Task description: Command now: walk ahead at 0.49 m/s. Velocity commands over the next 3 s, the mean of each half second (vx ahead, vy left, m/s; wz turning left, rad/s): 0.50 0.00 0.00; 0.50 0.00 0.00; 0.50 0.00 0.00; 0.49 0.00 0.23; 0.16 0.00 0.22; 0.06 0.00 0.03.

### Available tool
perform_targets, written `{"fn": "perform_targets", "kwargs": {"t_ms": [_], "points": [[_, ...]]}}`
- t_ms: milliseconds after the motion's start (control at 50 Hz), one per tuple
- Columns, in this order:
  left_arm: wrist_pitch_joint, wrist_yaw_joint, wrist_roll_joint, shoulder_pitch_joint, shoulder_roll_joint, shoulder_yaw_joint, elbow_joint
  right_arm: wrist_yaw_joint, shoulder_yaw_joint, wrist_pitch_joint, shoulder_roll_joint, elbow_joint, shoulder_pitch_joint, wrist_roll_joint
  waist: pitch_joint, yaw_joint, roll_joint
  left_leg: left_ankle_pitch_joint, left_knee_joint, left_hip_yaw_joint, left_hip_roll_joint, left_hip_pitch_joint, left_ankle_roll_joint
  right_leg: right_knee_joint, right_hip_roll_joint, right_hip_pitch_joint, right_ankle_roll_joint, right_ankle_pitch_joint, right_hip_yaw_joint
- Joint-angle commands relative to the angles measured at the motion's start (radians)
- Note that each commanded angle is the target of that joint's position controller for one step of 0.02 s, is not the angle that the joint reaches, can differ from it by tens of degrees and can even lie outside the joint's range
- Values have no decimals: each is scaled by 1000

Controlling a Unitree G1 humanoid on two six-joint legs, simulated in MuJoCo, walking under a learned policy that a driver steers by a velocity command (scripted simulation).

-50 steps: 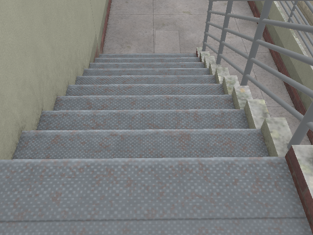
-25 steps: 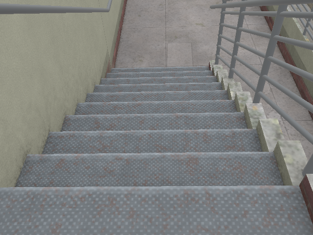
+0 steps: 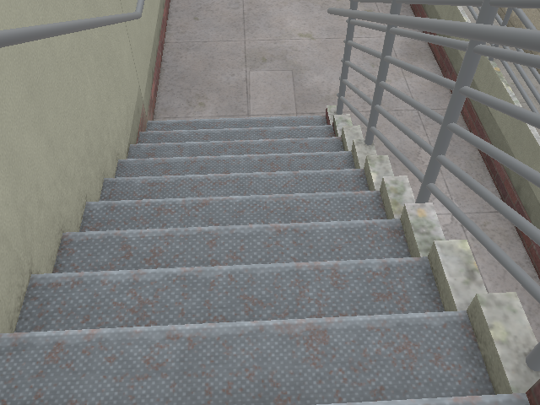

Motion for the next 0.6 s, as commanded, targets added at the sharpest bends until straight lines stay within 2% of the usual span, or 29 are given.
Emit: {"fn": "perform_targets", "kwargs": {"t_ms": [20,100,160,200,240,260,280,300,320,340,360,380,400,420,440,460,480,520,560,580,600], "points": [[9,8,12,41,41,12,-43,-20,-17,-17,-120,-49,-14,-1,50,46,80,61,-205,-240,290,-57,180,-139,-51,-67,28,134,13],[3,-6,15,-108,24,5,-85,-35,-18,2,-140,-26,76,11,51,-3,87,123,-163,-169,259,-3,128,-409,-16,-52,27,339,-22],[0,-23,8,-233,34,3,-129,-37,-20,9,-154,-9,121,21,75,-40,78,122,-141,-162,268,36,116,-515,13,-31,28,356,-37],[-7,-39,4,-278,32,0,-155,-40,-22,19,-159,6,152,23,82,-50,83,131,-102,-169,299,112,114,-561,24,-48,17,304,-38],[-14,-49,5,-268,50,3,-169,-45,-29,31,-175,14,153,23,76,-34,106,184,-43,-184,330,174,104,-608,34,-23,-8,223,-38],[-18,-52,2,-231,60,7,-166,-45,-32,36,-173,14,152,12,37,-11,128,278,-8,-175,331,158,103,-578,57,81,-14,211,-58],[-21,-52,1,-141,84,20,-143,-47,-33,41,-175,7,122,16,0,42,133,394,63,-160,316,156,90,-592,82,189,-32,187,-75],[-24,-50,6,24,129,44,-90,-47,-25,46,-157,-3,94,18,-79,119,102,476,242,-120,259,119,62,-609,104,379,-57,206,-89],[-27,-42,14,201,223,69,-60,-52,-9,46,-126,-27,102,5,-219,170,-23,237,578,-59,176,-48,14,-637,-76,644,-125,219,125],[-21,-55,14,249,277,71,-43,-35,29,21,24,-10,279,-3,-348,90,-283,-418,947,-71,5,-414,-45,-727,-271,954,-295,90,551],[-23,-64,16,271,187,51,-34,-31,4,-10,-81,-6,265,34,-330,113,-241,-468,1061,-207,25,-545,-24,-849,-265,928,-298,-115,678],[-25,-60,15,196,148,42,-33,-42,-21,-22,-149,-31,162,55,-174,95,-144,-385,1075,-211,72,-568,-12,-863,-249,765,-245,-75,538],[-20,-54,21,64,143,33,-70,-58,-33,-19,-178,-57,105,49,-108,52,-41,-281,1013,-178,132,-483,-23,-878,-206,589,-214,68,389],[-18,-55,25,11,127,27,-71,-72,-37,-10,-152,-56,94,35,-68,30,-27,-232,952,-170,166,-432,-36,-901,-179,480,-202,169,306],[-25,-54,40,0,95,17,-66,-73,-38,6,-127,-45,107,26,-60,13,-29,-184,901,-179,199,-385,-35,-916,-147,439,-189,192,255],[-30,-51,37,-3,85,13,-57,-77,-41,19,-114,-45,109,28,-49,7,-17,-148,832,-176,215,-349,-33,-942,-126,420,-172,213,215],[-33,-47,33,17,95,15,-41,-78,-43,27,-99,-50,100,30,-39,4,-22,-138,780,-166,219,-349,-34,-960,-120,423,-175,225,199],[-31,-35,26,69,130,26,-14,-81,-51,35,-102,-79,46,24,-8,13,-25,-89,692,-162,227,-415,-40,-991,-127,456,-188,211,194],[-18,-21,24,95,151,31,2,-77,-56,41,-105,-128,-56,18,15,31,-14,-5,573,-161,230,-493,-47,-1005,-129,500,-176,246,176],[-12,-18,31,113,157,35,15,-74,-50,45,-83,-137,-76,16,-3,38,-17,55,548,-147,224,-468,-55,-998,-117,496,-167,295,140],[-7,-16,23,125,163,37,21,-71,-49,48,-81,-143,-94,15,1,41,-7,102,525,-133,210,-467,-58,-997,-105,498,-161,308,114]]}}
Next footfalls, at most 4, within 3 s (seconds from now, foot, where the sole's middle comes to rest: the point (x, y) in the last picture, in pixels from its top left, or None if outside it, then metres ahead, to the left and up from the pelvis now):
0.30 right None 0.35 -0.16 -0.78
1.02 left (221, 358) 0.70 0.14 -0.94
1.64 right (298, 295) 1.00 -0.11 -1.11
2.22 left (222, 257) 1.28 0.18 -1.27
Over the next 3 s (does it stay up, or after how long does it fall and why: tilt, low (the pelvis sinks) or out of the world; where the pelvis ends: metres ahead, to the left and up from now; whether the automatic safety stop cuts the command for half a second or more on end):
stays up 1.28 0.05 -0.49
